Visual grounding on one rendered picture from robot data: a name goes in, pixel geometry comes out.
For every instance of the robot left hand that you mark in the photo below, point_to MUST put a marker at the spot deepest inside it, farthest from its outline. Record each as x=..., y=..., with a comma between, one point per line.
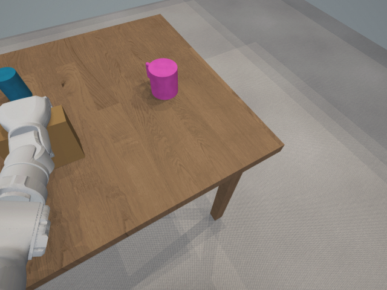
x=33, y=109

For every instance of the left robot upper arm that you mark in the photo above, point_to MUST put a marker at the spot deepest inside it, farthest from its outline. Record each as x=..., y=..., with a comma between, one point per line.
x=24, y=230

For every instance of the sponge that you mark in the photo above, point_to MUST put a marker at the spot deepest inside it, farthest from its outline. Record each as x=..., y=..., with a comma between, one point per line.
x=65, y=143

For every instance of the table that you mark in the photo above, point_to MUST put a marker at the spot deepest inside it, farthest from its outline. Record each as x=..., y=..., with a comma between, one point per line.
x=144, y=157

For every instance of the left robot forearm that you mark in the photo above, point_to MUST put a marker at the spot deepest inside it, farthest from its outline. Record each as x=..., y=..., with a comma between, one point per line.
x=28, y=165

